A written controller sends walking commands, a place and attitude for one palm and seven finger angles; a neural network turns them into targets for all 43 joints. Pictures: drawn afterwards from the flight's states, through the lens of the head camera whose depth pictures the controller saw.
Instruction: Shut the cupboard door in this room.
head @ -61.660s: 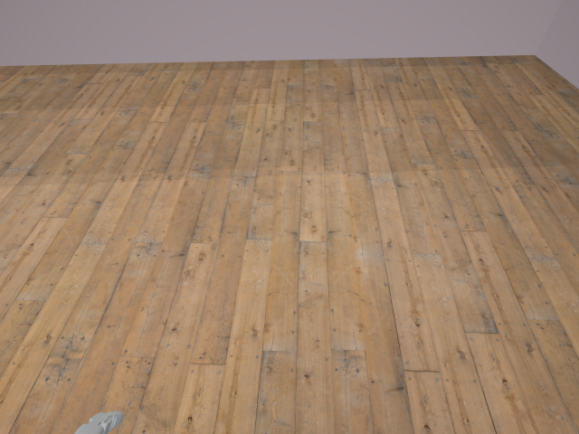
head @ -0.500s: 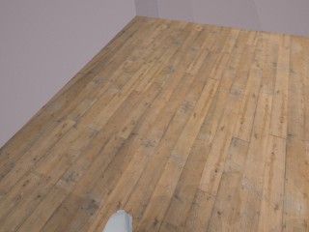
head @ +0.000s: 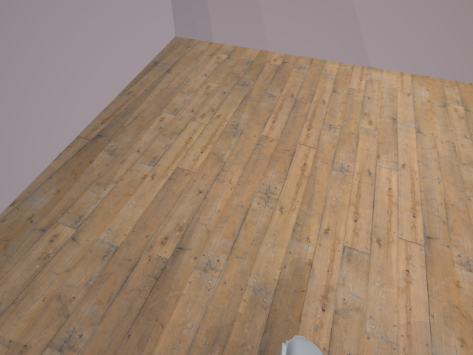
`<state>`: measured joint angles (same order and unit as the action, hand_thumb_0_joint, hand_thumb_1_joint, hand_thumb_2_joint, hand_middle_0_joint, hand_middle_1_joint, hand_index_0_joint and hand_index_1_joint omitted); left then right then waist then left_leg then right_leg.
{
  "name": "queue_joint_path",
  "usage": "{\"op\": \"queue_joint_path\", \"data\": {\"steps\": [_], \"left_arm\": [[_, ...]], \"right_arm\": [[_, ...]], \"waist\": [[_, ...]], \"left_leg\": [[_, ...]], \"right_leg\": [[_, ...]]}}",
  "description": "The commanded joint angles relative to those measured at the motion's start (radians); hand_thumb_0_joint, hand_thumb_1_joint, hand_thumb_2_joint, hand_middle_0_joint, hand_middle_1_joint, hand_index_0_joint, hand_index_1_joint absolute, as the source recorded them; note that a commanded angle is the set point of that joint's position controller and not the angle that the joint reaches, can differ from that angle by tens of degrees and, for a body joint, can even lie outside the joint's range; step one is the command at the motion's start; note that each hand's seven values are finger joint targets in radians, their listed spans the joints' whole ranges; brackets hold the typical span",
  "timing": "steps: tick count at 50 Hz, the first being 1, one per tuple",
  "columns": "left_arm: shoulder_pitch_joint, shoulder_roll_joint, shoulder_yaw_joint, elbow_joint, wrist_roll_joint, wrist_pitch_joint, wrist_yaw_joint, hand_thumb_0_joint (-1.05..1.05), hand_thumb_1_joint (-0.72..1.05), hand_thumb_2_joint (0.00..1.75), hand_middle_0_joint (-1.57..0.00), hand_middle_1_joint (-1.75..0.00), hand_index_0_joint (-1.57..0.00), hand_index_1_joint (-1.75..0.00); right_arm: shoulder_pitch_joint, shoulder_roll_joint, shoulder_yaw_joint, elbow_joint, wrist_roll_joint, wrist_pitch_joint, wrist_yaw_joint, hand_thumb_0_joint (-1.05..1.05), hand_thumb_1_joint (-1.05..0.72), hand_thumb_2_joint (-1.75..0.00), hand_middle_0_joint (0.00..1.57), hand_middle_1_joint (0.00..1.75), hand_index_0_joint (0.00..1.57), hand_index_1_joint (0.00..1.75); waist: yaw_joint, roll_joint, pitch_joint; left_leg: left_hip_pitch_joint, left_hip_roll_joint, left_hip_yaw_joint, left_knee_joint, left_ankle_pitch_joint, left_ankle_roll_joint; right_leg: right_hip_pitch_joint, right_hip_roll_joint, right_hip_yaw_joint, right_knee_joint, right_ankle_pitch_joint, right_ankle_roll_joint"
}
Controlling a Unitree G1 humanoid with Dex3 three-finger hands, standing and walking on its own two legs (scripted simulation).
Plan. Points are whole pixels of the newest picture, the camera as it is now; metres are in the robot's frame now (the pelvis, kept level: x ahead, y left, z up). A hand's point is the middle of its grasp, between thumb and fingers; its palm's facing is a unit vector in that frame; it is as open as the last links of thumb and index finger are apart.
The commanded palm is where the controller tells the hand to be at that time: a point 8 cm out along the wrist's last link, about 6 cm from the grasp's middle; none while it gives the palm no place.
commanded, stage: walk around to get in front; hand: left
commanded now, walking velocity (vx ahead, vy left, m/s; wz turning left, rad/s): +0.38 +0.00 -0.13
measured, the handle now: out of the picture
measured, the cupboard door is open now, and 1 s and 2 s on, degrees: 88 88 88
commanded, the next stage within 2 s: walk to a spot facing it in 1.22 s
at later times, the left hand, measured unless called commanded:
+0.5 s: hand (179, 305) +0.25 +0.14 -0.18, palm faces +0.05 -0.98 -0.18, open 7.2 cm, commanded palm none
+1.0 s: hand (199, 185) +0.58 +0.15 -0.17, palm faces -0.09 -0.98 -0.17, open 7.4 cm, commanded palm none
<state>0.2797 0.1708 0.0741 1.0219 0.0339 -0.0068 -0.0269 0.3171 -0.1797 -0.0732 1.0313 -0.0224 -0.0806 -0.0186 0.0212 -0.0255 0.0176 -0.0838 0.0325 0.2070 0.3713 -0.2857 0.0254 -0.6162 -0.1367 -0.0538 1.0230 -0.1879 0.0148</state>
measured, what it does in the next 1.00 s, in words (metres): walks ahead: right foot, then left foot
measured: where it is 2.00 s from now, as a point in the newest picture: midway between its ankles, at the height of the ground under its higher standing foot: (262, 229)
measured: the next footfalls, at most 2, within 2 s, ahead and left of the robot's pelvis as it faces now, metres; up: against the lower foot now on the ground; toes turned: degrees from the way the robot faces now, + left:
right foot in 0.18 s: +0.23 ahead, -0.16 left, +0.00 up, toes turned -11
left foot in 0.60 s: +0.40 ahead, +0.09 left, +0.00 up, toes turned +10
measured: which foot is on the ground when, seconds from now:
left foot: down 0.00-0.18, up 0.20-0.58, down 0.60-1.00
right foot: up 0.00-0.16, down 0.18-0.60, up 0.62-1.00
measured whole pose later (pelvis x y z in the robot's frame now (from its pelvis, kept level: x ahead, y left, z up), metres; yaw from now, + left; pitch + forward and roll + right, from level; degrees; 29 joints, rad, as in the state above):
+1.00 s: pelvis +0.46 -0.02 +0.00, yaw -4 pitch +1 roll +1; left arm 0.12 0.18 0.07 1.00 0.03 -0.01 -0.04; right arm 0.43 -0.10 -0.05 1.11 -0.03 -0.08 -0.01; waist -0.04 -0.01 0.07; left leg 0.02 0.03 0.24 0.30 -0.33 0.00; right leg -0.61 -0.12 -0.11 0.77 -0.14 0.02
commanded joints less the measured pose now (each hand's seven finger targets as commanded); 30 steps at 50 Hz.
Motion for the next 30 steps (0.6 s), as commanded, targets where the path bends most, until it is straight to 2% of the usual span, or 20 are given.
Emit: {"op": "queue_joint_path", "data": {"steps": [1, 3, 5, 6, 7, 8, 9, 10, 11, 12, 14, 16, 19, 22, 25, 26, 27, 28, 29, 30], "left_arm": [[-0.106, 0.009, -0.001, -0.098, -0.006, -0.017, -0.015, 0.0, 0.9, 0.9, -0.2, -0.3, -0.2, -0.3], [-0.142, 0.024, -0.001, -0.113, -0.006, -0.024, -0.016, 0.0, 0.9, 0.9, -0.2, -0.3, -0.2, -0.3], [-0.125, 0.042, 0.002, -0.11, -0.006, -0.033, -0.013, 0.0, 0.9, 0.9, -0.2, -0.3, -0.2, -0.3], [-0.07, 0.058, 0.005, -0.093, -0.006, -0.038, -0.011, 0.0, 0.9, 0.9, -0.2, -0.3, -0.2, -0.3], [0.049, 0.086, 0.012, -0.056, -0.003, -0.048, -0.005, 0.0, 0.9, 0.9, -0.2, -0.3, -0.2, -0.3], [0.202, 0.159, 0.031, -0.007, 0.004, -0.061, 0.004, 0.0, 0.9, 0.9, -0.2, -0.3, -0.2, -0.3], [0.318, 0.28, 0.062, 0.026, 0.004, -0.072, 0.018, 0.0, 0.9, 0.9, -0.2, -0.3, -0.2, -0.3], [0.294, 0.313, 0.065, 0.029, -0.019, -0.067, 0.023, 0.0, 0.9, 0.9, -0.2, -0.3, -0.2, -0.3], [0.191, 0.275, 0.057, 0.009, -0.023, -0.061, 0.026, 0.0, 0.9, 0.9, -0.2, -0.3, -0.2, -0.3], [0.114, 0.223, 0.047, -0.015, -0.022, -0.061, 0.029, 0.0, 0.9, 0.9, -0.2, -0.3, -0.2, -0.3], [0.018, 0.162, 0.023, -0.044, -0.02, -0.066, 0.03, 0.0, 0.9, 0.9, -0.2, -0.3, -0.2, -0.3], [-0.009, 0.128, 0.014, -0.04, -0.011, -0.069, 0.033, 0.0, 0.9, 0.9, -0.2, -0.3, -0.2, -0.3], [-0.01, 0.121, 0.011, -0.032, -0.008, -0.074, 0.034, 0.0, 0.9, 0.9, -0.2, -0.3, -0.2, -0.3], [0.024, 0.131, 0.015, -0.014, -0.005, -0.077, 0.033, 0.0, 0.9, 0.9, -0.2, -0.3, -0.2, -0.3], [0.045, 0.148, 0.019, 0.0, -0.006, -0.074, 0.031, 0.0, 0.9, 0.9, -0.2, -0.3, -0.2, -0.3], [0.049, 0.15, 0.019, 0.003, -0.007, -0.071, 0.03, 0.0, 0.9, 0.9, -0.2, -0.3, -0.2, -0.3], [0.045, 0.15, 0.02, 0.005, -0.006, -0.07, 0.031, 0.0, 0.9, 0.9, -0.2, -0.3, -0.2, -0.3], [0.029, 0.149, 0.017, 0.003, -0.01, -0.07, 0.029, 0.0, 0.9, 0.9, -0.2, -0.3, -0.2, -0.3], [0.039, 0.121, 0.012, -0.011, -0.015, -0.068, 0.022, 0.0, 0.9, 0.9, -0.2, -0.3, -0.2, -0.3], [0.062, 0.058, -0.001, -0.035, -0.026, -0.069, 0.011, 0.0, 0.9, 0.9, -0.2, -0.3, -0.2, -0.3]], "right_arm": [[0.082, -0.099, -0.015, -0.023, -0.004, -0.014, 0.006, 0.0, -0.9, -0.9, 0.2, 0.3, 0.2, 0.3], [0.101, -0.111, -0.017, -0.01, -0.008, -0.008, 0.006, 0.0, -0.9, -0.9, 0.2, 0.3, 0.2, 0.3], [0.106, -0.134, -0.02, 0.003, -0.008, -0.001, 0.007, 0.0, -0.9, -0.9, 0.2, 0.3, 0.2, 0.3], [0.1, -0.144, -0.02, 0.005, -0.005, 0.003, 0.007, 0.0, -0.9, -0.9, 0.2, 0.3, 0.2, 0.3], [0.096, -0.143, -0.018, 0.007, -0.002, 0.006, 0.01, 0.0, -0.9, -0.9, 0.2, 0.3, 0.2, 0.3], [0.091, -0.117, -0.012, 0.003, 0.008, 0.005, 0.019, 0.0, -0.9, -0.9, 0.2, 0.3, 0.2, 0.3], [0.114, -0.042, 0.006, -0.027, 0.021, 0.003, 0.024, 0.0, -0.9, -0.9, 0.2, 0.3, 0.2, 0.3], [0.055, -0.066, 0.005, -0.055, 0.022, 0.01, 0.021, 0.0, -0.9, -0.9, 0.2, 0.3, 0.2, 0.3], [0.04, -0.055, -0.004, -0.052, 0.02, 0.011, 0.019, 0.0, -0.9, -0.9, 0.2, 0.3, 0.2, 0.3], [-0.002, -0.047, -0.003, -0.049, 0.016, 0.017, 0.022, 0.0, -0.9, -0.9, 0.2, 0.3, 0.2, 0.3], [0.014, -0.043, -0.004, -0.028, 0.001, 0.035, 0.026, 0.0, -0.9, -0.9, 0.2, 0.3, 0.2, 0.3], [0.057, -0.019, -0.003, -0.012, -0.005, 0.054, 0.028, 0.0, -0.9, -0.9, 0.2, 0.3, 0.2, 0.3], [0.029, 0.003, -0.004, -0.028, -0.002, 0.062, 0.039, 0.0, -0.9, -0.9, 0.2, 0.3, 0.2, 0.3], [-0.065, 0.017, 0.001, -0.069, -0.002, 0.045, 0.051, 0.0, -0.9, -0.9, 0.2, 0.3, 0.2, 0.3], [-0.107, 0.0, -0.001, -0.088, -0.003, 0.03, 0.055, 0.0, -0.9, -0.9, 0.2, 0.3, 0.2, 0.3], [-0.099, -0.011, -0.003, -0.09, -0.004, 0.026, 0.054, 0.0, -0.9, -0.9, 0.2, 0.3, 0.2, 0.3], [-0.054, -0.023, -0.009, -0.083, -0.006, 0.02, 0.051, 0.0, -0.9, -0.9, 0.2, 0.3, 0.2, 0.3], [0.053, -0.062, -0.017, -0.05, -0.009, 0.015, 0.045, 0.0, -0.9, -0.9, 0.2, 0.3, 0.2, 0.3], [0.195, -0.148, -0.035, -0.013, -0.017, 0.011, 0.034, 0.0, -0.9, -0.9, 0.2, 0.3, 0.2, 0.3], [0.302, -0.257, -0.067, 0.005, -0.024, 0.004, 0.023, 0.0, -0.9, -0.9, 0.2, 0.3, 0.2, 0.3]], "waist": [[-0.036, 0.144, 0.133], [-0.045, 0.163, 0.111], [-0.026, 0.145, 0.069], [0.006, 0.142, 0.03], [0.065, 0.078, -0.04], [0.135, -0.022, -0.141], [0.158, -0.318, -0.255], [0.133, -0.244, -0.238], [0.094, -0.115, -0.139], [0.076, -0.068, -0.079], [0.016, -0.081, -0.001], [-0.024, -0.098, 0.026], [-0.043, -0.11, 0.076], [-0.012, -0.11, 0.087], [-0.002, -0.096, 0.089], [-0.011, -0.073, 0.084], [-0.037, -0.027, 0.056], [-0.093, 0.036, 0.008], [-0.149, 0.188, -0.087], [-0.168, 0.457, -0.154]], "left_leg": [[-0.078, 0.256, -0.109, -0.201, 0.222, 0.106], [-0.031, 0.267, -0.109, -0.161, 0.298, 0.102], [0.018, 0.271, -0.093, -0.081, 0.463, 0.086], [0.023, 0.264, -0.073, 0.014, 0.582, 0.074], [-0.011, 0.23, -0.049, 0.187, 0.642, 0.044], [-0.157, 0.18, -0.018, 0.44, 0.506, 0.007], [-0.45, 0.017, -0.007, 0.78, -0.164, -0.043], [-0.555, 0.011, -0.163, 0.966, -0.294, -0.027], [-0.599, 0.069, -0.193, 1.024, -0.212, -0.022], [-0.592, 0.102, -0.201, 1.016, -0.121, -0.025], [-0.521, 0.142, -0.207, 0.93, -0.027, -0.04], [-0.47, 0.138, -0.176, 0.831, -0.004, -0.054], [-0.436, 0.132, -0.139, 0.637, 0.042, -0.072], [-0.408, 0.118, -0.116, 0.416, 0.074, -0.07], [-0.357, 0.089, -0.093, 0.31, 0.07, -0.053], [-0.317, 0.074, -0.078, 0.273, 0.07, -0.049], [-0.214, 0.06, -0.073, 0.221, 0.077, -0.045], [-0.064, 0.036, -0.061, 0.175, 0.073, -0.038], [0.133, 0.141, -0.237, 0.102, -0.032, 0.014], [0.277, 0.401, -0.635, -0.071, -0.063, 0.12]], "right_leg": [[0.022, 0.004, -0.059, -0.237, 0.052, 0.012], [0.067, 0.026, -0.078, -0.323, 0.027, -0.001], [0.159, 0.066, -0.112, -0.381, -0.02, -0.023], [0.255, 0.087, -0.122, -0.421, -0.028, -0.037], [0.431, 0.112, -0.132, -0.497, 0.006, -0.052], [0.677, 0.005, -0.008, -0.53, -0.007, -0.087], [0.907, -0.29, 0.436, -0.613, 0.047, -0.194], [0.882, -0.346, 0.557, -0.703, 0.089, -0.238], [0.789, -0.337, 0.459, -0.715, -0.011, -0.242], [0.663, -0.294, 0.4, -0.73, -0.043, -0.196], [0.456, -0.221, 0.222, -0.758, -0.058, -0.149], [0.354, -0.178, 0.115, -0.792, -0.073, -0.135], [0.292, -0.145, 0.038, -0.841, -0.089, -0.139], [0.348, -0.143, 0.024, -0.827, -0.101, -0.144], [0.407, -0.164, 0.036, -0.802, -0.088, -0.144], [0.413, -0.161, 0.031, -0.778, -0.074, -0.139], [0.392, -0.151, 0.021, -0.707, -0.034, -0.128], [0.36, -0.107, -0.039, -0.554, 0.063, -0.105], [0.247, -0.017, -0.1, -0.277, 0.062, -0.061], [0.011, 0.132, -0.132, 0.065, -0.347, -0.011]]}}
